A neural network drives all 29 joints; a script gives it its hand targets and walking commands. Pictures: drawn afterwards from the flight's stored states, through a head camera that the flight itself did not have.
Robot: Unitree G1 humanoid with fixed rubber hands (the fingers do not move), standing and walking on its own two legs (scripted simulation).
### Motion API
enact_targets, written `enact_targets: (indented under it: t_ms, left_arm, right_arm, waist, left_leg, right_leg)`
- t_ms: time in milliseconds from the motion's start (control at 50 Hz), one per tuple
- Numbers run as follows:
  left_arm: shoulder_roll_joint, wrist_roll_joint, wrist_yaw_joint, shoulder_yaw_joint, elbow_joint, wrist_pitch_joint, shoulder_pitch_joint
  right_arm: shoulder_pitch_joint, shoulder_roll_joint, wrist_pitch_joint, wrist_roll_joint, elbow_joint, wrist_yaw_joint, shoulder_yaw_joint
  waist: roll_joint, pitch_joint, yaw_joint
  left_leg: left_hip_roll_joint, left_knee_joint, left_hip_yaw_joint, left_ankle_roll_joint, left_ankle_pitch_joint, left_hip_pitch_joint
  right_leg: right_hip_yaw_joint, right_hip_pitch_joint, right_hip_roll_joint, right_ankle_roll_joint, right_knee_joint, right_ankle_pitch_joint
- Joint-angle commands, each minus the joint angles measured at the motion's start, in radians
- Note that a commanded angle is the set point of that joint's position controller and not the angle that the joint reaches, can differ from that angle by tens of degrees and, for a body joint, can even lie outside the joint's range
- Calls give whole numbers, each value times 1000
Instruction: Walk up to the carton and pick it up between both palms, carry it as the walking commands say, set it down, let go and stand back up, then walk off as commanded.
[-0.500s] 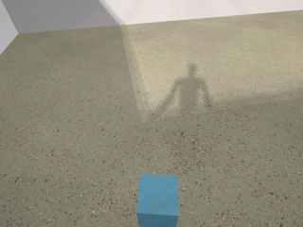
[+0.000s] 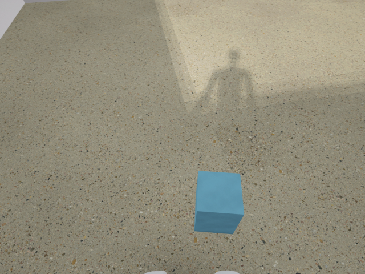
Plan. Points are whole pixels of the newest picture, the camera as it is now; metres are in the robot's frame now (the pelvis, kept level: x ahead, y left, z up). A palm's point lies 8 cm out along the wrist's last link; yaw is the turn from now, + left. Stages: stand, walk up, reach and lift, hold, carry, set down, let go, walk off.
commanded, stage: walk off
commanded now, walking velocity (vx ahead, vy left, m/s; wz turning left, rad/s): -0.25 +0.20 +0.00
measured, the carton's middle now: (216, 203) +0.52 -0.15 -0.62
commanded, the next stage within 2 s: stand in 0.70 s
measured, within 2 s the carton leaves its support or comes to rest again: neither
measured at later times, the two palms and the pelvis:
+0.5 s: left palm out of the picture -0.11 +0.41 -0.13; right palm out of the picture -0.06 -0.16 -0.12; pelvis -0.13 +0.12 -0.01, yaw +3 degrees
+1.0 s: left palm out of the picture -0.22 +0.48 -0.10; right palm out of the picture -0.23 -0.08 -0.13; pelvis -0.27 +0.18 +0.00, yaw +1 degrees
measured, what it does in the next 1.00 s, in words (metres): walks backwards: right foot, then left foot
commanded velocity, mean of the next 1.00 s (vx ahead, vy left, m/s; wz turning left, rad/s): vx -0.17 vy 0.14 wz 0.00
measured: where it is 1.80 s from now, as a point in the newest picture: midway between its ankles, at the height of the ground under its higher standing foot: outside the picture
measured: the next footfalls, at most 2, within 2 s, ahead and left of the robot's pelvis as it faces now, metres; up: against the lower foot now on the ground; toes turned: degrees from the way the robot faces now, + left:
right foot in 0.08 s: -0.02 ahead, -0.10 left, +0.00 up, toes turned +1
left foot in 0.46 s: -0.09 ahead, +0.24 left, +0.00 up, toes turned -1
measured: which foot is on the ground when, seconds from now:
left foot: down 0.00-0.10, up 0.12-0.44, down 0.46-0.80, up 0.82-1.00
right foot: up 0.00-0.06, down 0.08-0.46, up 0.48-0.78, down 0.80-1.00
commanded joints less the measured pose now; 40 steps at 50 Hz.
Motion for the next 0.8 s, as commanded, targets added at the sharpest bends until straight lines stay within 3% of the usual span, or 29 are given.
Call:
enact_targets:
  t_ms: [0,20,40,60,80,120,160,180,200,240,280,320,360,380,400,420,440,460,480,500,520,560,580,680,700,720,740,760,780]
  left_arm:
    - [2,-15,12,-41,32,-22,173]
    - [34,1,14,-37,46,-28,207]
    - [119,25,12,-19,24,-31,191]
    - [218,32,15,-2,-16,-25,85]
    - [174,36,34,-2,-7,-24,66]
    - [148,36,28,-7,-36,-33,-59]
    - [137,23,18,-3,-39,-41,-72]
    - [137,21,21,2,-27,-47,-35]
    - [121,25,18,-1,-24,-43,-8]
    - [142,28,11,8,-12,-40,46]
    - [148,30,8,16,-20,-38,30]
    - [197,45,-2,30,-46,-42,-56]
    - [184,38,-8,21,-40,-44,-58]
    - [203,35,-5,21,-51,-34,-86]
    - [114,34,-7,5,-48,-32,-8]
    - [37,26,-1,0,-57,-22,47]
    - [80,12,7,11,-53,-3,19]
    - [61,8,24,8,-54,-6,-41]
    - [99,7,23,7,-59,-1,-55]
    - [128,7,15,19,-58,-2,-48]
    - [98,6,3,14,-24,0,38]
    - [94,16,1,12,-27,-12,30]
    - [93,11,1,7,-33,-17,-7]
    - [18,-21,4,-25,19,-39,122]
    - [-15,-18,7,-39,39,-41,147]
    - [11,-6,-2,-36,42,-42,173]
    - [79,13,-4,-26,24,-38,121]
    - [185,31,-9,2,-6,-34,97]
    - [112,41,-7,-16,-13,-36,46]
  right_arm:
    - [75,-146,0,-61,2,-21,-14]
    - [123,-150,5,-55,28,-23,-21]
    - [124,-118,6,-44,15,-24,-16]
    - [104,-139,6,-64,3,-20,-32]
    - [45,-173,12,-101,1,-15,-48]
    - [22,-178,14,-84,-7,20,-51]
    - [49,-110,11,-72,1,22,-36]
    - [25,-131,10,-80,-7,7,-44]
    - [53,-109,9,-75,-4,11,-34]
    - [-5,-90,6,-58,-28,16,-21]
    - [-14,-80,5,-46,-47,24,-17]
    - [-1,-130,-4,-37,-46,19,-23]
    - [53,-129,-6,-38,-17,13,-26]
    - [148,-154,-15,-43,20,2,-43]
    - [177,-227,-24,-60,43,-1,-61]
    - [141,-327,-29,-72,6,5,-71]
    - [108,-239,-23,-67,-33,12,-35]
    - [68,-233,-18,-70,-30,6,-29]
    - [34,-218,-14,-63,-50,-4,-25]
    - [-43,-188,-7,-58,-64,-12,-18]
    - [-71,-202,4,-57,-55,-16,-22]
    - [-58,-200,6,-49,-58,-23,-23]
    - [-37,-196,4,-54,-63,-19,-28]
    - [85,-156,-2,-59,10,-24,-19]
    - [77,-138,-2,-52,18,-30,-15]
    - [93,-144,2,-44,15,-40,-13]
    - [106,-93,-9,-31,7,-36,-1]
    - [126,-123,-10,-36,5,-40,-15]
    - [59,-162,-8,-66,4,-34,-36]
  waist:
    - [199,-137,-3]
    - [163,-86,15]
    - [-46,12,13]
    - [-232,103,-11]
    - [-73,114,1]
    - [-47,79,-24]
    - [-102,84,-35]
    - [-59,88,2]
    - [-114,62,2]
    - [-165,88,40]
    - [-283,91,20]
    - [-277,31,1]
    - [-356,-9,-1]
    - [-265,-14,-59]
    - [57,-16,-61]
    - [374,-34,-21]
    - [293,-51,-35]
    - [298,-11,-58]
    - [216,78,-54]
    - [234,124,-14]
    - [233,124,26]
    - [197,79,21]
    - [193,66,-12]
    - [253,-153,-13]
    - [212,-145,2]
    - [148,-124,20]
    - [-45,-71,5]
    - [-283,23,1]
    - [-162,69,9]
  left_leg:
    - [226,-219,-311,59,43,231]
    - [187,-200,-273,5,-109,103]
    - [62,4,-189,-61,-233,-78]
    - [-72,358,-55,-107,-427,-244]
    - [-14,591,-179,-79,-398,-214]
    - [-31,735,-229,-74,-276,-108]
    - [-45,781,-204,-75,-248,-141]
    - [-45,749,-192,-86,-269,-162]
    - [-45,713,-166,-112,-292,-185]
    - [-26,633,-133,-131,-301,-174]
    - [23,472,-108,-138,-314,-159]
    - [69,237,-70,-136,-335,-19]
    - [67,5,-14,-136,-319,103]
    - [84,-208,-17,-118,-196,214]
    - [174,-311,-120,-96,50,258]
    - [370,-270,-408,-31,510,193]
    - [336,-231,-311,35,522,65]
    - [331,-245,-244,107,393,-65]
    - [278,-263,-198,96,248,-194]
    - [256,-277,-188,87,116,-169]
    - [230,-254,-135,75,129,-159]
    - [208,-234,-174,77,159,-36]
    - [213,-231,-211,82,139,29]
    - [245,-159,-314,92,286,359]
    - [230,-135,-315,77,239,313]
    - [204,-116,-290,37,42,172]
    - [99,6,-202,-31,-142,26]
    - [-43,287,-60,-86,-379,-159]
    - [10,491,-100,-65,-379,-149]
  right_leg:
    - [-84,145,-52,-35,-602,115]
    - [-11,213,-107,-54,-699,232]
    - [345,177,-330,-124,-815,131]
    - [590,38,-584,-235,-855,305]
    - [484,-31,-594,-278,-838,406]
    - [280,-125,-446,-200,-792,292]
    - [171,-80,-357,-153,-721,446]
    - [182,-18,-370,-155,-697,564]
    - [173,54,-359,-162,-668,637]
    - [183,62,-358,-177,-691,555]
    - [191,104,-374,-173,-692,634]
    - [160,85,-346,-148,-637,674]
    - [153,85,-348,-127,-604,709]
    - [116,43,-315,-83,-501,618]
    - [27,-23,-191,-27,-320,324]
    - [-27,-116,23,25,-7,-111]
    - [53,-92,41,19,256,-155]
    - [72,-70,28,16,328,-146]
    - [85,-56,19,6,329,-81]
    - [55,-70,7,0,347,-41]
    - [38,-46,16,10,378,-17]
    - [-36,-67,4,9,243,-4]
    - [-48,-67,-2,5,182,-15]
    - [-74,54,-65,-17,-462,37]
    - [-58,110,-74,-15,-584,151]
    - [-29,215,-101,-19,-722,274]
    - [217,222,-257,-63,-822,198]
    - [526,160,-499,-172,-866,261]
    - [440,10,-532,-227,-849,209]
